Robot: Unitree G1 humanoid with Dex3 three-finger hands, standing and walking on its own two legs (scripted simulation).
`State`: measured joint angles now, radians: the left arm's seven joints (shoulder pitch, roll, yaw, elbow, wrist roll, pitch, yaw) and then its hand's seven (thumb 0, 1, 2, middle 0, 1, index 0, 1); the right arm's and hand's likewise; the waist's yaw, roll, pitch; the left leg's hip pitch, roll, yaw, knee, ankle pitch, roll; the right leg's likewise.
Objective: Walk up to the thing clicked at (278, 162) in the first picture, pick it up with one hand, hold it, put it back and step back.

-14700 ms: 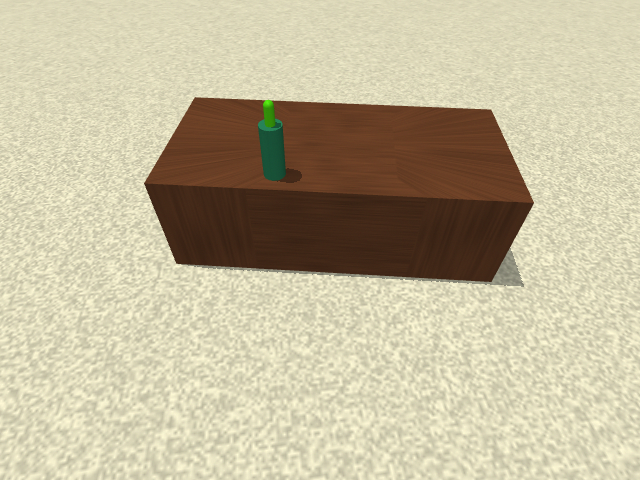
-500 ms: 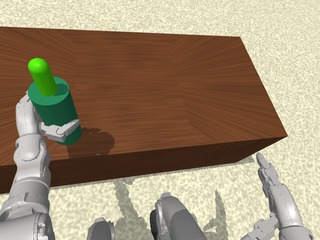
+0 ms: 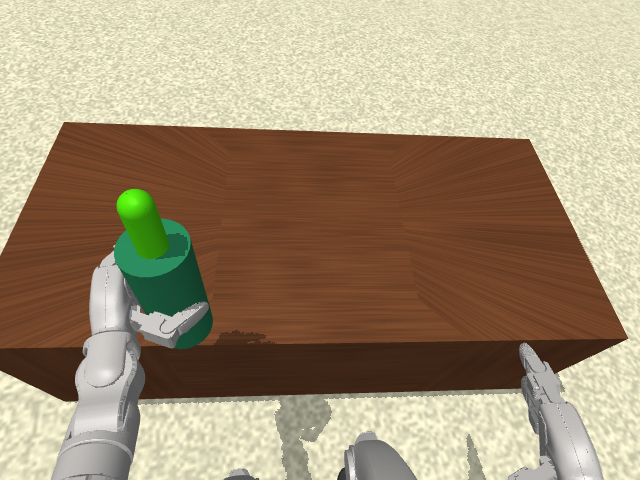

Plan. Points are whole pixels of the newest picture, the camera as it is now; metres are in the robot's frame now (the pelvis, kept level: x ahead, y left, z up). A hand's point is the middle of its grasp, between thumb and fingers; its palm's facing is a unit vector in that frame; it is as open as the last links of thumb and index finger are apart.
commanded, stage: lift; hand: left
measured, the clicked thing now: (164, 274) +0.38 +0.16 +0.04
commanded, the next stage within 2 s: hold in 0.50 s
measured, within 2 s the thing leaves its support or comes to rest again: neither
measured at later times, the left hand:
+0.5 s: hand (162, 293) +0.35 +0.16 +0.04, palm faces +0.09 -1.00 -0.04, open 10.6 cm
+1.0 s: hand (153, 300) +0.33 +0.16 +0.07, palm faces +0.08 -1.00 -0.05, open 10.6 cm
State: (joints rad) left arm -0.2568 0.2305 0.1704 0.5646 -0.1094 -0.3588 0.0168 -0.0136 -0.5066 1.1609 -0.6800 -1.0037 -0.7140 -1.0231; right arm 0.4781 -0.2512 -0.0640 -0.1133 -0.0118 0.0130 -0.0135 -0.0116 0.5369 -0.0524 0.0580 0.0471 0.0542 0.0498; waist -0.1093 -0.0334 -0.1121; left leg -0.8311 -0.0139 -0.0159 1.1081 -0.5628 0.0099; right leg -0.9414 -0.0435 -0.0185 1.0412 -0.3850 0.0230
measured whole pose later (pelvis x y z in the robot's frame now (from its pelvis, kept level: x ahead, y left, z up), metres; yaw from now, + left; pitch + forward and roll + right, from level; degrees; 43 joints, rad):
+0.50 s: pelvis +0.01 +0.00 +0.02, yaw +0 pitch +13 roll +0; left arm -0.12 0.20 0.13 0.39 -0.13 -0.28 0.01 -0.01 -0.51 1.16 -0.68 -1.00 -0.71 -1.02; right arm 0.47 -0.24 -0.05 -0.04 0.01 0.01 -0.03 -0.01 0.53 -0.05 0.06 0.05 0.05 0.05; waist -0.07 -0.02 -0.10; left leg -0.68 -0.01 0.00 0.99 -0.53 0.01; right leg -0.81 -0.04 -0.01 0.95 -0.36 0.02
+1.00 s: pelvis +0.01 +0.00 +0.03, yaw +0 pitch +11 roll +0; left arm -0.02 0.21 0.10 0.25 -0.14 -0.21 0.01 -0.01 -0.51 1.16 -0.68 -1.00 -0.72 -1.02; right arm 0.47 -0.22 -0.05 0.04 0.01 -0.04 -0.04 -0.01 0.53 -0.05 0.06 0.05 0.05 0.05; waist -0.05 -0.01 -0.09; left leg -0.62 -0.01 -0.01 0.94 -0.51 0.01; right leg -0.74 -0.04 -0.01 0.90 -0.35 0.02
